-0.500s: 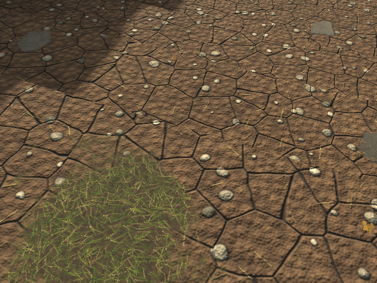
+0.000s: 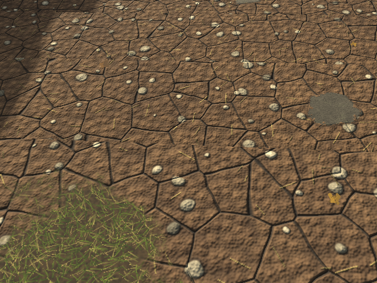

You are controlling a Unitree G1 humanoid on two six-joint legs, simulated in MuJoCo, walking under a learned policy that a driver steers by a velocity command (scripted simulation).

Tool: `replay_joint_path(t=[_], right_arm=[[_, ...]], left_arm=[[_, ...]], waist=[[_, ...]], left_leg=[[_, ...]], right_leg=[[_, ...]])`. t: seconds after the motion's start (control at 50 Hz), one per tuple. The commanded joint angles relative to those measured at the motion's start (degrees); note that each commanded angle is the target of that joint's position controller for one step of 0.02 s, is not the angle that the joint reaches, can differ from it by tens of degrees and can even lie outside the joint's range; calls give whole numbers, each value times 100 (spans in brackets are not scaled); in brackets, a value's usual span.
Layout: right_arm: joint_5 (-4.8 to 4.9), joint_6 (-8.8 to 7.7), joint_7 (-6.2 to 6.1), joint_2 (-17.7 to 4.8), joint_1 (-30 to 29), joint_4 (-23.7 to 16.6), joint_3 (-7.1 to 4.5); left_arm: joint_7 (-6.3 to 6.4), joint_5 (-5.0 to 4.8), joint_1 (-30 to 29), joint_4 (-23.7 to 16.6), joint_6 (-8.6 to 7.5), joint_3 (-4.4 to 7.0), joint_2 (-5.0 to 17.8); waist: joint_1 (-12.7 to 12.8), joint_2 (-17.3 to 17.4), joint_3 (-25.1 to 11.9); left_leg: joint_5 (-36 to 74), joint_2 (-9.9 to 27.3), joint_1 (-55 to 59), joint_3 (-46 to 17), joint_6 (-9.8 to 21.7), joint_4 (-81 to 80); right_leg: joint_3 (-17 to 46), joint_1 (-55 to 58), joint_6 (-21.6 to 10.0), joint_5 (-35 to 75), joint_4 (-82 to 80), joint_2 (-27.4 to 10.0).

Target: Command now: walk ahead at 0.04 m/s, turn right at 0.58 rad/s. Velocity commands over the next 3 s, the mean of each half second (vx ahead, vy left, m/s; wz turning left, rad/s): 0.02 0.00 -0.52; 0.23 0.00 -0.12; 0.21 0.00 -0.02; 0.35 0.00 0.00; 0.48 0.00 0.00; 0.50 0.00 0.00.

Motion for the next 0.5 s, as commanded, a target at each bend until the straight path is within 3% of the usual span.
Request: replay_joint_path(t=[0.02, 0.16, 0.22, 0.24, 0.26, 0.28, 0.3, 0.32, 0.34, 0.36, 0.4, 0.46, 0.5], right_arm=[[26, 8, -31, -520, 192, -287, -137], [156, -136, -82, -542, 239, -382, -95], [195, -227, -143, -574, 878, -266, -93], [147, -265, -195, -766, 1045, -235, -140], [70, -263, -245, -1273, 848, -383, -236], [-36, -241, -212, -1608, 140, -625, -290], [-35, -236, -172, -1210, 153, -613, -219], [24, -253, -141, -879, -98, -654, -115], [33, -262, -105, -765, -197, -691, -78], [41, -268, -102, -763, -199, -709, -73], [34, -270, -67, -757, 114, -660, -73], [50, -291, -56, -859, 661, -457, -119], [48, -299, -32, -913, 705, -386, -136]], left_arm=[[23, 22, 101, -355, 10, 240, 914], [-29, 79, 34, -393, 73, 284, 940], [-55, -5, -212, -417, 112, 283, 908], [-34, -67, -234, -452, 99, 246, 784], [-2, -112, 152, -459, 84, 162, 415], [45, -32, 3, -490, 41, 234, 651], [41, 154, -118, -441, 31, 320, 1023], [-10, 143, 77, -341, 46, 330, 949], [-50, 131, 282, -243, 93, 302, 851], [-103, 113, 389, -187, 141, 281, 801], [-148, 61, 258, -212, 186, 226, 732], [-125, 24, -142, -313, 217, 120, 579], [-107, -1, -226, -303, 231, 49, 493]], waist=[[-11, -694, -719], [7, -827, -720], [-339, -841, -703], [-404, -580, -657], [-127, 531, -767], [-116, 1230, -258], [-72, 500, -231], [136, 321, -288], [201, 364, -366], [189, 594, -433], [-13, 639, -455], [-326, 714, -473], [-370, 831, -543]], left_leg=[[68, -127, -5, 35, -48, -338], [-254, -499, 754, -8, 194, -1546], [153, -673, 1925, 75, 437, -3165], [339, -306, 2479, -205, 544, -4004], [-465, 1067, 2824, -1565, 859, -4616], [-70, 2032, 2059, -2688, 1441, -4933], [925, 1936, 1662, -2153, 1603, -4625], [1663, 1504, 1548, -1468, 1442, -4388], [2200, 1168, 1636, -950, 1306, -4227], [2608, 996, 1831, -654, 1279, -4104], [3322, 910, 2230, -406, 1348, -3908], [3870, 1037, 2979, -450, 1459, -3702], [3993, 1052, 3064, -392, 1453, -3591]], right_leg=[[2079, 657, -551, -1478, -1113, -1471], [2672, 674, -465, -1162, -948, -1396], [2738, 239, -116, -1100, -810, -1145], [2493, -186, 206, -1703, -559, -817], [1653, -671, 541, -2542, 724, -200], [360, -1480, 673, -2662, 2037, 492], [462, -1111, 741, -2430, 3033, -82], [447, -898, 726, -2128, 3483, -53], [424, -821, 764, -1917, 3903, -40], [348, -904, 802, -1829, 4251, -30], [241, -1088, 916, -1874, 4246, -66], [269, -1238, 1028, -2004, 3448, -143], [183, -874, 1024, -2141, 2741, -218]])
